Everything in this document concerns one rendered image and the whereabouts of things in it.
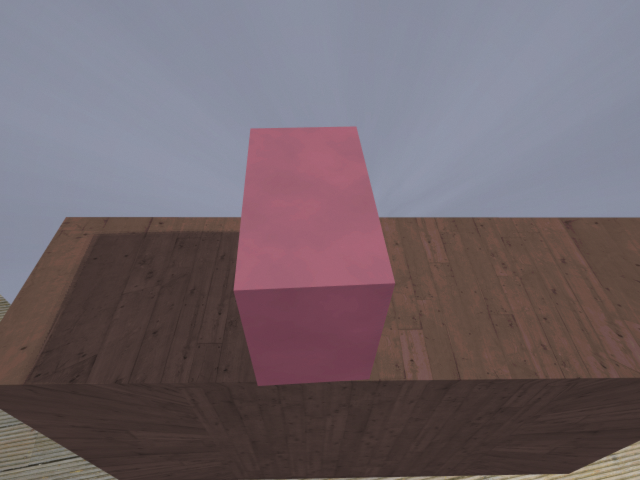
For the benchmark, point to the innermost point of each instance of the pedestal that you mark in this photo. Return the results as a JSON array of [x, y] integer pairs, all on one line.
[[511, 346]]

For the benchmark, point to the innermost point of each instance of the carton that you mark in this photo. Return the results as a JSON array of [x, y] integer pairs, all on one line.
[[313, 280]]

